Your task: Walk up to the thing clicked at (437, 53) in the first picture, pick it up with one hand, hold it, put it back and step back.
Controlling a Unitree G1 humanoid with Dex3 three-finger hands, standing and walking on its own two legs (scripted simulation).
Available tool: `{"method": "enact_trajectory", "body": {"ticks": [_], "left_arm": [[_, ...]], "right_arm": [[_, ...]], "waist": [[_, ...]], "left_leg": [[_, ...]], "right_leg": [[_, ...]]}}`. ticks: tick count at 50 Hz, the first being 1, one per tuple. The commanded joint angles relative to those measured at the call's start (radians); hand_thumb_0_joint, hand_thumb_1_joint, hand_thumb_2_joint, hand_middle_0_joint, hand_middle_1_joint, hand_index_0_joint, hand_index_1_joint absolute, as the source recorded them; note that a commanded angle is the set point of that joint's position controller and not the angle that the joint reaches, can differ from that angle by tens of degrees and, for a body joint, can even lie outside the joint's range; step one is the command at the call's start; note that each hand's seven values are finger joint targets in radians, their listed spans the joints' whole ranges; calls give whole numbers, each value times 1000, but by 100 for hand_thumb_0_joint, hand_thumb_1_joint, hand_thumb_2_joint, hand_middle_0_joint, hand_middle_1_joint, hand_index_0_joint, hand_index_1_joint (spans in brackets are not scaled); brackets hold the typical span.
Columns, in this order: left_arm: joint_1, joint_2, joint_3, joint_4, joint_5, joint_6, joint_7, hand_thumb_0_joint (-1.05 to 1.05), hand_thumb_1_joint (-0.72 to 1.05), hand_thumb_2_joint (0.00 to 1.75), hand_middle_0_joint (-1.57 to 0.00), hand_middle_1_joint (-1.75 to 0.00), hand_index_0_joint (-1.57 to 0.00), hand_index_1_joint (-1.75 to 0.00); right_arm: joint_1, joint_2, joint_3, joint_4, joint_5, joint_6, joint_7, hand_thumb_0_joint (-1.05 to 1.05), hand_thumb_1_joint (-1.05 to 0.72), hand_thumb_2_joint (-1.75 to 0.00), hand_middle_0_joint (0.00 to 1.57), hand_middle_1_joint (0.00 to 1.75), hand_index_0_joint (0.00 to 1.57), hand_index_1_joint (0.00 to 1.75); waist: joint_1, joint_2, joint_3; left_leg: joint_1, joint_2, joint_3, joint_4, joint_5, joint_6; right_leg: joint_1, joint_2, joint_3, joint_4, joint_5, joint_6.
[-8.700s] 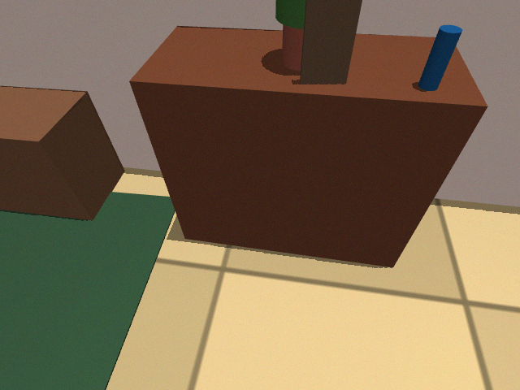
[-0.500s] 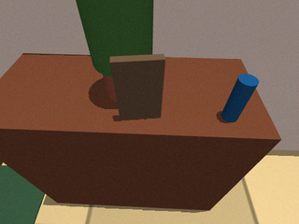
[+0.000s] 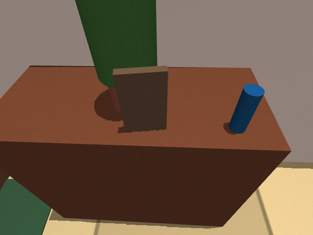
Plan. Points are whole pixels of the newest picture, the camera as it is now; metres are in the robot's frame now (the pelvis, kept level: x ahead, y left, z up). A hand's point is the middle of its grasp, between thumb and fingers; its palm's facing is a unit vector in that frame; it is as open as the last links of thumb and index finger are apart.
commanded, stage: walk up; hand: right
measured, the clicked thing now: (244, 110) +0.43 -0.22 +0.09
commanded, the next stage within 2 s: stand in 0.32 s
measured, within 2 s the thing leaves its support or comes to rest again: neither
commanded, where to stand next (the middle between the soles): +0.05 +0.02 m, yaw -3 degrees
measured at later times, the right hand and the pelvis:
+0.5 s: hand out of the picture +0.10 -0.26 -0.15, palm faces -0.01 +0.94 -0.33, open 7.4 cm; pelvis +0.01 -0.01 +0.00, yaw +0 degrees
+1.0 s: hand out of the picture +0.09 -0.27 -0.16, palm faces -0.01 +0.94 -0.33, open 7.4 cm; pelvis +0.02 -0.02 +0.00, yaw -1 degrees
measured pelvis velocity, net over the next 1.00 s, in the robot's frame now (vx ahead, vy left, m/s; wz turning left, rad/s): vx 0.02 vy -0.02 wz -0.02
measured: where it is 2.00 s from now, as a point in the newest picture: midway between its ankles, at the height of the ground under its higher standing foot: outside the picture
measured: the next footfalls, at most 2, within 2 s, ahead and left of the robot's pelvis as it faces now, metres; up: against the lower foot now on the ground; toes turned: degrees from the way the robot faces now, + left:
none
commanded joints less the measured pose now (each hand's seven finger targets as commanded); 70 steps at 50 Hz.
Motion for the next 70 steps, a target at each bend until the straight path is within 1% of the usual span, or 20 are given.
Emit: {"method": "enact_trajectory", "body": {"ticks": [1, 8, 15, 17, 21, 26, 27, 30, 33, 38, 40, 45, 46, 48, 49, 55, 59, 61, 62, 70], "left_arm": [[-59, 222, 46, -76, 4, -23, 19, 0, 90, 90, -20, -30, -20, -30], [-59, 215, 49, -75, -1, -19, 23, 0, 90, 90, -20, -30, -20, -30], [-64, 208, 49, -80, -2, -15, 26, 0, 90, 90, -20, -30, -20, -30], [-46, 190, 36, -75, -5, -13, 23, 0, 90, 90, -20, -30, -20, -30], [-40, 202, 36, -76, -5, -13, 20, 0, 90, 90, -20, -30, -20, -30], [-41, 197, 31, -81, -4, -12, 18, 0, 90, 90, -20, -30, -20, -30], [-46, 202, 33, -82, -4, -11, 17, 0, 90, 90, -20, -30, -20, -30], [-34, 199, 30, -80, -4, -10, 17, 0, 90, 90, -20, -30, -20, -30], [-33, 201, 29, -87, -3, -12, 18, 0, 90, 90, -20, -30, -20, -30], [-29, 203, 27, -87, -5, -9, 16, 0, 90, 90, -20, -30, -20, -30], [-20, 204, 27, -88, -4, -10, 17, 0, 90, 90, -20, -30, -20, -30], [-23, 204, 26, -89, -7, -8, 16, 0, 90, 90, -20, -30, -20, -30], [-20, 202, 26, -92, -5, -7, 15, 0, 90, 90, -20, -30, -20, -30], [-17, 204, 24, -90, -5, -9, 17, 0, 90, 90, -20, -30, -20, -30], [-20, 210, 27, -93, -4, -9, 17, 0, 90, 90, -20, -30, -20, -30], [-15, 209, 25, -94, -4, -8, 18, 0, 90, 90, -20, -30, -20, -30], [-14, 206, 23, -93, -6, -7, 18, 0, 90, 90, -20, -30, -20, -30], [-12, 212, 24, -95, -5, -9, 19, 0, 90, 90, -20, -30, -20, -30], [-17, 215, 26, -95, -6, -8, 19, 0, 90, 90, -20, -30, -20, -30], [-17, 211, 26, -95, -6, -6, 16, 0, 90, 90, -20, -30, -20, -30]], "right_arm": [[-54, -213, -38, -68, 1, -19, -13, 0, -90, -90, 20, 30, 20, 30], [-42, -204, -40, -68, 1, -15, -16, 0, -90, -90, 20, 30, 20, 30], [-35, -201, -42, -64, 2, -12, -19, 0, -90, -90, 20, 30, 20, 30], [-36, -210, -35, -61, -4, -28, -25, 0, -90, -90, 20, 30, 20, 30], [-42, -211, -32, -62, -3, -33, -27, 0, -90, -90, 20, 30, 20, 30], [-47, -213, -29, -60, -2, -35, -28, 0, -90, -90, 20, 30, 20, 30], [-38, -212, -29, -59, -2, -36, -29, 0, -90, -90, 20, 30, 20, 30], [-43, -209, -27, -57, -1, -37, -27, 0, -90, -90, 20, 30, 20, 30], [-47, -210, -28, -60, -1, -37, -27, 0, -90, -90, 20, 30, 20, 30], [-39, -210, -22, -54, -1, -36, -28, 0, -90, -90, 20, 30, 20, 30], [-41, -210, -24, -57, 0, -36, -27, 0, -90, -90, 20, 30, 20, 30], [-30, -215, -21, -50, -2, -35, -28, 0, -90, -90, 20, 30, 20, 30], [-30, -222, -23, -52, -3, -35, -28, 0, -90, -90, 20, 30, 20, 30], [-28, -214, -19, -51, -1, -33, -27, 0, -90, -90, 20, 30, 20, 30], [-24, -216, -22, -54, -3, -34, -29, 0, -90, -90, 20, 30, 20, 30], [-14, -215, -18, -53, -3, -34, -30, 0, -90, -90, 20, 30, 20, 30], [-16, -216, -16, -53, -1, -34, -30, 0, -90, -90, 20, 30, 20, 30], [-19, -215, -17, -57, 0, -33, -30, 0, -90, -90, 20, 30, 20, 30], [-9, -207, -14, -55, -3, -33, -30, 0, -90, -90, 20, 30, 20, 30], [-11, -214, -15, -60, -1, -35, -31, 0, -90, -90, 20, 30, 20, 30]], "waist": [[-9, -7, -95], [-12, -19, -103], [-14, -15, -97], [-14, -19, -103], [-13, -3, -100], [-13, 7, -89], [-18, 2, -86], [-13, -1, -79], [-14, -9, -101], [-16, -7, -76], [-13, -6, -93], [-16, -11, -70], [-16, 2, -90], [-17, -13, -73], [-17, -15, -99], [-15, -12, -90], [-14, -13, -81], [-13, -15, -102], [-16, -27, -84], [-14, -12, -73]], "left_leg": [[11, 104, -86, -57, 41, 25], [30, 108, -82, -41, 131, 25], [25, 108, -80, -43, 160, 22], [43, 126, -85, -66, 185, 21], [60, 127, -75, -75, 195, 18], [52, 127, -71, -84, 182, 15], [43, 124, -67, -91, 144, 14], [52, 129, -71, -93, 152, 13], [74, 131, -63, -80, 180, 12], [53, 126, -62, -94, 125, 10], [72, 130, -64, -86, 154, 13], [56, 125, -61, -91, 110, 8], [67, 126, -55, -83, 123, 12], [53, 123, -59, -88, 108, 11], [72, 127, -55, -78, 138, 13], [67, 130, -56, -80, 171, 10], [71, 130, -54, -82, 150, 10], [84, 131, -51, -73, 175, 13], [66, 129, -52, -84, 155, 9], [72, 130, -50, -88, 136, 10]], "right_leg": [[23, -98, 94, -69, -7, -47], [34, -97, 84, -57, 53, -47], [49, -95, 78, -55, 80, -47], [56, -98, 82, -49, 99, -40], [53, -98, 85, -52, 105, -38], [52, -95, 87, -59, 97, -41], [55, -97, 92, -63, 73, -41], [45, -95, 92, -64, 64, -45], [50, -97, 92, -60, 103, -46], [37, -93, 97, -67, 62, -47], [44, -94, 96, -62, 87, -48], [24, -92, 103, -72, 40, -50], [37, -96, 106, -69, 71, -51], [29, -93, 103, -74, 59, -48], [45, -98, 107, -64, 95, -51], [39, -92, 99, -55, 116, -50], [34, -92, 104, -59, 97, -51], [48, -94, 103, -55, 136, -49], [37, -92, 105, -59, 108, -49], [24, -88, 106, -62, 80, -52]]}}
